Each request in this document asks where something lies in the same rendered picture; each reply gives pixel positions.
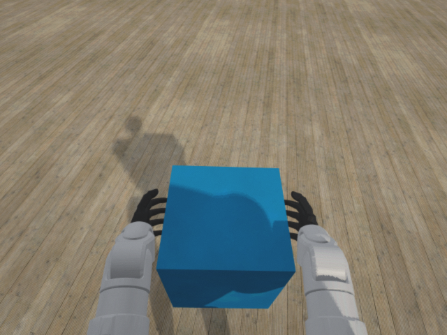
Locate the left robot hand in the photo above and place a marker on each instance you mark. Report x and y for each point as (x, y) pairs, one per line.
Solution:
(143, 212)

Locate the robot left forearm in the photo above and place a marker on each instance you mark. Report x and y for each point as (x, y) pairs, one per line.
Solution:
(125, 286)

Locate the carton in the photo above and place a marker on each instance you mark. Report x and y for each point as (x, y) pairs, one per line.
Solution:
(225, 241)

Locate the right robot hand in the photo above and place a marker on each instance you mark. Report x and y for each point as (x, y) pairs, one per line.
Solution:
(305, 215)

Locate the robot right forearm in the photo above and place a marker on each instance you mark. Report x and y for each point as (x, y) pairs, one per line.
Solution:
(331, 305)

